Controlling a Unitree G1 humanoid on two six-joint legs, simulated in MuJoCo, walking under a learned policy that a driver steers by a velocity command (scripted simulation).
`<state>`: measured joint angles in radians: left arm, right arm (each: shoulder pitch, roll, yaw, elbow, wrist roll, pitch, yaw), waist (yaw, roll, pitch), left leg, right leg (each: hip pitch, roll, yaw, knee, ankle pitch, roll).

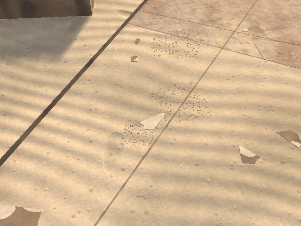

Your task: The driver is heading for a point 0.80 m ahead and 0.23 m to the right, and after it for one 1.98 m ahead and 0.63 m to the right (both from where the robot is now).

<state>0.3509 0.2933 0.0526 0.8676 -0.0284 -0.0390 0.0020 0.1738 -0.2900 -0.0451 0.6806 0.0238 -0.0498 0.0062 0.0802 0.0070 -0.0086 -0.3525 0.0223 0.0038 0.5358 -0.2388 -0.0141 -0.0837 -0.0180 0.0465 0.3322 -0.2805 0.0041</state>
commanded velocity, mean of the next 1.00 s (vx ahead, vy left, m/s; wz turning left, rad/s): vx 0.47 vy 0.00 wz -0.44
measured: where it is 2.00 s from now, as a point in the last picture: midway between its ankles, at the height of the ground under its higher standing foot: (214, 182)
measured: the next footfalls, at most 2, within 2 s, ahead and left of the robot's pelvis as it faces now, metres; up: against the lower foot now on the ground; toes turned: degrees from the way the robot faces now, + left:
left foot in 0.04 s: +0.08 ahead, +0.13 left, +0.00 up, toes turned +0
right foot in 0.52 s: +0.39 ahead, -0.13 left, +0.00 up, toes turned -16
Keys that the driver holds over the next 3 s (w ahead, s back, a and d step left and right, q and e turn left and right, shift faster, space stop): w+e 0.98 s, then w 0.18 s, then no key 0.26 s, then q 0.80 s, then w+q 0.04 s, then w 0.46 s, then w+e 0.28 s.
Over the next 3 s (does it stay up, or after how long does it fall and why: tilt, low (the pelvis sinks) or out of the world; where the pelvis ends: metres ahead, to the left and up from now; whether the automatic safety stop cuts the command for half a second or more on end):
stays up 1.01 -0.17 0.00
